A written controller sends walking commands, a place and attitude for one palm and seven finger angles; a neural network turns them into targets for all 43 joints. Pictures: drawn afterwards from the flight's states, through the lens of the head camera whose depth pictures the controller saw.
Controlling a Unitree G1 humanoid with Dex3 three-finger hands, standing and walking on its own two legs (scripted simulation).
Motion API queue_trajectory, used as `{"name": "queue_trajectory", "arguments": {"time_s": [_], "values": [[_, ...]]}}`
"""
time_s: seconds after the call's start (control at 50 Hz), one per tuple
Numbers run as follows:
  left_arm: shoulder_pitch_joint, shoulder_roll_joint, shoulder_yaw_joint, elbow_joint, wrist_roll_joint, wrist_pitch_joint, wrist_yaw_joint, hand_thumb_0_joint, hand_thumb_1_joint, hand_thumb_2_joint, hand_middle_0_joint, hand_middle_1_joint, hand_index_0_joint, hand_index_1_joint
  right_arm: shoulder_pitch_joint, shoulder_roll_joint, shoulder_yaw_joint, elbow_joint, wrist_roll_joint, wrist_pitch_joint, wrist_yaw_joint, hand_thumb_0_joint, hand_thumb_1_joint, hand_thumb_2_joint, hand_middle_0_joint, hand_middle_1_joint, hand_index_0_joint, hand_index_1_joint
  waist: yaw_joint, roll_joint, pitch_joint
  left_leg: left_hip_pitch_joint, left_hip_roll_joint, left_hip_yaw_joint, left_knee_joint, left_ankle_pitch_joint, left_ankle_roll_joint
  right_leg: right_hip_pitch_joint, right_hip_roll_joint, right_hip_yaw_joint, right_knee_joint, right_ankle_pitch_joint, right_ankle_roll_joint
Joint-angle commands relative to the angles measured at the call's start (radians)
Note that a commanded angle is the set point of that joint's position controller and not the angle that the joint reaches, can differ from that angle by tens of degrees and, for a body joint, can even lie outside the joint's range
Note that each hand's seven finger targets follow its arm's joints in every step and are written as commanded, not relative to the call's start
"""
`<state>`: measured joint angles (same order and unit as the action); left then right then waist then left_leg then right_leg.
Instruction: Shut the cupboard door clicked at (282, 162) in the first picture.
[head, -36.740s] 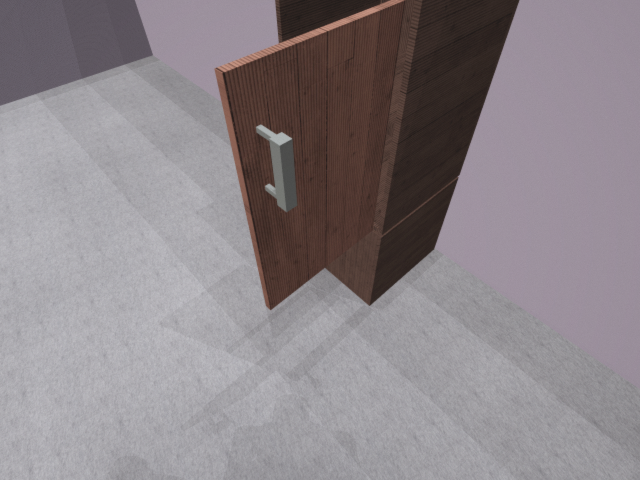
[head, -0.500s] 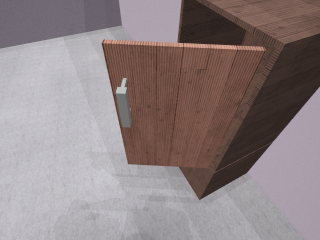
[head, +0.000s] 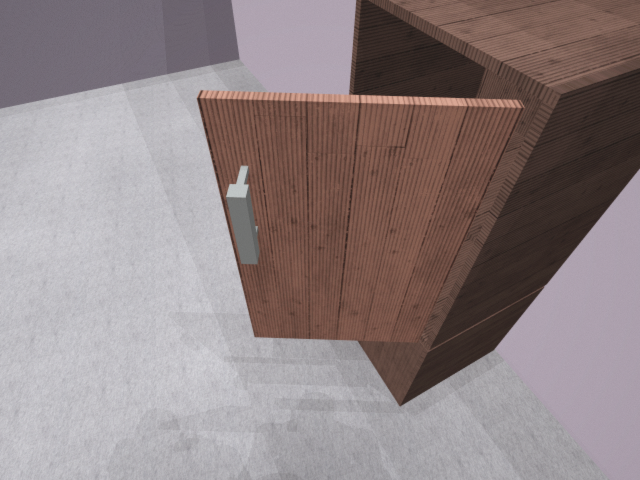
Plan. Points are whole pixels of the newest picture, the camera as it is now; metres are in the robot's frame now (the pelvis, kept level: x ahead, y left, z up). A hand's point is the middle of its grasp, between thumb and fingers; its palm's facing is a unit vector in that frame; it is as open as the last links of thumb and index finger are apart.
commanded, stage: raise the hand and make a fist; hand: left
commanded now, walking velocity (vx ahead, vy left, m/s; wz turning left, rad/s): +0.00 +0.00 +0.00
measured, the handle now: (247, 216) +0.44 +0.13 +0.08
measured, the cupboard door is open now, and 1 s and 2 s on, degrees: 60 60 60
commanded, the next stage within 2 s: none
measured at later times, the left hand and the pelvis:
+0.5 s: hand out of the picture +0.13 +0.17 -0.05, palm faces +0.07 -1.00 +0.00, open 6.3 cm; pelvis -0.03 -0.04 -0.08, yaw +3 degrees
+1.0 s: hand (171, 425) +0.18 +0.18 +0.01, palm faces +0.05 -1.00 -0.04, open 3.9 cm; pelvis -0.01 -0.02 -0.06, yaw +3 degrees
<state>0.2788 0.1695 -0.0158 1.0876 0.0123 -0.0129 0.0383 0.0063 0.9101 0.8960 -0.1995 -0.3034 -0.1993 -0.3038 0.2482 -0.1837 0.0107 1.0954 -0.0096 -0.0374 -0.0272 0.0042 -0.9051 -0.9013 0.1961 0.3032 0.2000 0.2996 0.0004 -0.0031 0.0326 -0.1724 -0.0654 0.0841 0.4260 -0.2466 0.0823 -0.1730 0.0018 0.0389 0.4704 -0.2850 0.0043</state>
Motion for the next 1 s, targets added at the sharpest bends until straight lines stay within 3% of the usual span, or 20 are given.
{"name": "queue_trajectory", "arguments": {"time_s": [0.0, 0.06, 0.08, 0.1, 0.12, 0.14, 0.16, 0.18, 0.2, 0.22, 0.24, 0.3, 0.32, 0.38, 0.48, 0.56, 0.66, 0.74, 0.84, 0.98], "values": [[0.048, 0.127, 0.017, -0.034, 0.000, -0.013, 0.005, 0.000, 0.900, 0.900, -0.200, -0.300, -0.200, -0.300, 0.030, -0.120, -0.017, -0.028, 0.000, -0.012, -0.004, 0.000, -0.900, -0.900, 0.200, 0.300, 0.200, 0.300, 0.004, 0.000, 0.004, 0.024, 0.164, -0.159, -0.083, 0.202, -0.024, -0.030, -0.088, 0.080, -0.061, 0.176, -0.048], [0.040, 0.128, 0.018, -0.030, 0.001, -0.013, 0.005, 0.000, 0.900, 0.900, -0.200, -0.300, -0.200, -0.300, 0.026, -0.119, -0.017, -0.022, 0.000, -0.011, -0.005, 0.000, -0.900, -0.900, 0.200, 0.300, 0.200, 0.300, 0.002, -0.006, -0.002, 0.029, 0.163, -0.157, -0.077, 0.223, -0.026, -0.018, -0.091, 0.077, -0.063, 0.201, -0.047], [0.111, 0.104, 0.016, -0.006, 0.015, -0.029, 0.042, 0.000, 0.900, 0.900, -0.200, -0.300, -0.200, -0.300, -0.014, -0.128, -0.016, -0.082, 0.011, -0.006, 0.001, 0.000, -0.900, -0.900, 0.200, 0.300, 0.200, 0.300, 0.017, -0.036, 0.002, 0.007, 0.197, -0.139, 0.092, 0.453, -0.053, -0.038, -0.121, 0.069, -0.057, 0.402, -0.019], [-0.768, 0.711, 0.491, -1.647, -0.101, -0.296, 0.072, 0.000, 0.900, 0.900, -0.200, -0.300, -0.200, -0.300, 0.141, -0.348, -0.092, -0.377, 0.029, -0.197, -0.082, 0.000, -0.900, -0.900, 0.200, 0.300, 0.200, 0.300, -0.167, 0.086, -0.382, 0.325, 0.158, -0.236, 0.117, 0.631, -0.081, -0.082, -0.015, -0.067, 0.223, 0.393, -0.016], [-0.067, 0.210, 0.055, -1.351, -0.121, -0.222, 0.081, 0.000, 0.900, 0.900, -0.218, -0.320, -0.218, -0.320, 0.019, -0.198, -0.005, -0.352, 0.085, -0.288, -0.100, 0.000, -0.900, -0.900, 0.200, 0.300, 0.200, 0.300, -0.057, 0.425, -0.527, 0.483, 0.179, -0.248, 0.113, 0.670, -0.106, -0.238, 0.030, -0.104, 0.381, 0.003, -0.013], [0.210, 0.016, 0.018, -1.335, -0.186, -0.095, 0.086, 0.000, 0.900, 0.900, -0.237, -0.340, -0.237, -0.340, -0.017, -0.167, -0.018, -0.386, 0.054, -0.322, -0.075, 0.000, -0.900, -0.900, 0.200, 0.300, 0.200, 0.300, -0.014, 0.438, -0.454, 0.327, 0.155, -0.233, 0.022, 0.673, -0.161, -0.209, 0.017, -0.108, 0.454, -0.078, -0.029], [0.120, 0.034, 0.021, -1.210, -0.166, -0.082, 0.081, 0.000, 0.900, 0.900, -0.255, -0.360, -0.255, -0.360, -0.005, -0.142, -0.032, -0.357, 0.050, -0.332, -0.034, 0.000, -0.900, -0.900, 0.200, 0.300, 0.200, 0.300, -0.042, 0.198, -0.213, 0.098, 0.151, -0.212, -0.017, 0.524, -0.149, -0.303, -0.001, -0.093, 0.387, -0.074, -0.021], [0.047, 0.015, 0.035, -1.183, -0.181, -0.115, 0.056, 0.000, 0.900, 0.900, -0.273, -0.380, -0.273, -0.380, -0.017, -0.173, -0.065, -0.407, 0.039, -0.333, -0.010, 0.000, -0.900, -0.900, 0.200, 0.300, 0.200, 0.300, -0.057, 0.103, -0.030, -0.074, 0.129, -0.210, 0.041, 0.346, -0.140, -0.343, -0.011, -0.111, 0.284, -0.081, -0.029], [0.101, 0.041, 0.093, -1.079, -0.188, -0.170, 0.019, 0.000, 0.900, 0.900, -0.292, -0.400, -0.292, -0.400, -0.024, -0.188, -0.080, -0.435, 0.034, -0.335, 0.003, 0.000, -0.900, -0.900, 0.200, 0.300, 0.200, 0.300, -0.045, 0.002, 0.026, -0.191, 0.104, -0.203, 0.111, 0.178, -0.143, -0.369, -0.008, -0.130, 0.209, -0.068, -0.040], [0.247, 0.031, 0.133, -0.974, -0.205, -0.241, -0.029, 0.000, 0.900, 0.900, -0.310, -0.420, -0.310, -0.420, -0.040, -0.186, -0.085, -0.471, 0.025, -0.328, 0.014, 0.000, -0.900, -0.900, 0.200, 0.300, 0.200, 0.300, -0.012, -0.126, 0.021, -0.298, 0.072, -0.183, 0.195, 0.060, -0.138, -0.390, -0.003, -0.139, 0.158, -0.054, -0.045], [0.370, 0.049, 0.186, -0.878, -0.228, -0.316, -0.098, 0.000, 0.900, 0.900, -0.328, -0.440, -0.328, -0.440, -0.049, -0.188, -0.090, -0.501, 0.031, -0.318, 0.028, 0.000, -0.900, -0.900, 0.200, 0.300, 0.200, 0.300, 0.020, -0.137, -0.013, -0.355, 0.043, -0.152, 0.257, 0.047, -0.139, -0.382, -0.012, -0.110, 0.167, -0.053, -0.059], [0.431, 0.032, 0.189, -0.894, -0.291, -0.575, -0.339, 0.000, 0.900, 0.900, -0.383, -0.500, -0.383, -0.500, -0.109, -0.186, -0.103, -0.594, 0.020, -0.295, 0.042, 0.000, -0.900, -0.900, 0.200, 0.300, 0.200, 0.300, 0.040, -0.309, -0.125, -0.602, 0.009, -0.101, 0.475, -0.033, -0.114, -0.430, -0.049, 0.021, 0.332, 0.034, -0.033], [0.415, 0.073, 0.214, -0.911, -0.303, -0.618, -0.400, 0.000, 0.900, 0.900, -0.402, -0.520, -0.402, -0.520, -0.126, -0.188, -0.108, -0.636, 0.027, -0.294, 0.045, 0.000, -0.900, -0.900, 0.200, 0.300, 0.200, 0.300, 0.043, -0.267, -0.149, -0.661, 0.002, -0.091, 0.511, -0.094, -0.107, -0.433, -0.061, 0.072, 0.344, -0.026, -0.027], [0.354, 0.194, 0.331, -1.062, -0.361, -0.557, -0.449, 0.000, 0.900, 0.900, -0.457, -0.580, -0.457, -0.580, -0.170, -0.196, -0.102, -0.751, 0.052, -0.268, 0.033, 0.000, -0.900, -0.900, 0.200, 0.300, 0.200, 0.300, 0.081, -0.057, -0.257, -0.688, -0.008, -0.067, 0.524, -0.161, -0.082, -0.391, -0.060, 0.138, 0.331, -0.216, -0.028], [0.082, 0.219, 0.312, -1.431, -0.359, -0.570, -0.336, 0.000, 0.900, 0.900, -0.548, -0.680, -0.548, -0.680, -0.092, -0.172, -0.082, -0.767, 0.043, -0.275, -0.009, 0.000, -0.900, -0.900, 0.200, 0.300, 0.200, 0.300, 0.003, 0.066, -0.337, -0.612, 0.037, -0.112, 0.585, -0.149, -0.049, -0.483, -0.032, 0.139, 0.324, -0.275, -0.016], [-0.018, 0.203, 0.208, -1.442, -0.337, -0.613, -0.355, 0.000, 0.900, 0.900, -0.622, -0.760, -0.622, -0.760, -0.060, -0.186, -0.062, -0.704, 0.040, -0.296, -0.035, 0.000, -0.900, -0.900, 0.200, 0.300, 0.200, 0.300, -0.067, 0.055, -0.289, -0.619, 0.056, -0.137, 0.622, -0.154, -0.036, -0.540, -0.020, 0.124, 0.331, -0.232, -0.007], [0.117, 0.236, 0.246, -1.322, -0.352, -0.442, -0.423, 0.000, 0.900, 0.900, -0.713, -0.860, -0.713, -0.860, -0.063, -0.188, -0.053, -0.719, 0.066, -0.277, -0.049, 0.000, -0.900, -0.900, 0.200, 0.300, 0.200, 0.300, -0.010, 0.052, -0.332, -0.605, 0.053, -0.136, 0.568, -0.118, -0.038, -0.410, -0.034, 0.127, 0.283, -0.201, 0.010], [0.198, 0.249, 0.338, -1.351, -0.373, -0.321, -0.369, 0.000, 0.900, 0.900, -0.787, -0.940, -0.787, -0.940, -0.089, -0.157, -0.046, -0.750, 0.064, -0.246, -0.047, 0.000, -0.900, -0.900, 0.200, 0.300, 0.200, 0.300, 0.053, 0.007, -0.360, -0.557, 0.048, -0.144, 0.490, -0.040, -0.048, -0.286, -0.035, 0.086, 0.280, -0.060, 0.012], [0.198, 0.203, 0.294, -1.390, -0.357, -0.352, -0.305, 0.000, 0.900, 0.900, -0.878, -1.040, -0.878, -1.040, -0.081, -0.157, -0.039, -0.747, 0.049, -0.247, -0.036, 0.000, -0.900, -0.900, 0.200, 0.300, 0.200, 0.300, 0.037, -0.018, -0.268, -0.531, 0.051, -0.148, 0.432, -0.020, -0.052, -0.327, -0.013, 0.018, 0.296, -0.014, -0.010], [0.171, 0.203, 0.247, -1.458, -0.335, -0.395, -0.300, 0.000, 0.900, 0.900, -1.007, -1.180, -1.007, -1.180, -0.039, -0.181, -0.043, -0.744, 0.052, -0.275, -0.033, 0.000, -0.900, -0.900, 0.200, 0.300, 0.200, 0.300, 0.021, 0.032, -0.323, -0.431, 0.051, -0.148, 0.384, -0.001, -0.049, -0.343, 0.005, -0.040, 0.308, -0.009, -0.030]]}}
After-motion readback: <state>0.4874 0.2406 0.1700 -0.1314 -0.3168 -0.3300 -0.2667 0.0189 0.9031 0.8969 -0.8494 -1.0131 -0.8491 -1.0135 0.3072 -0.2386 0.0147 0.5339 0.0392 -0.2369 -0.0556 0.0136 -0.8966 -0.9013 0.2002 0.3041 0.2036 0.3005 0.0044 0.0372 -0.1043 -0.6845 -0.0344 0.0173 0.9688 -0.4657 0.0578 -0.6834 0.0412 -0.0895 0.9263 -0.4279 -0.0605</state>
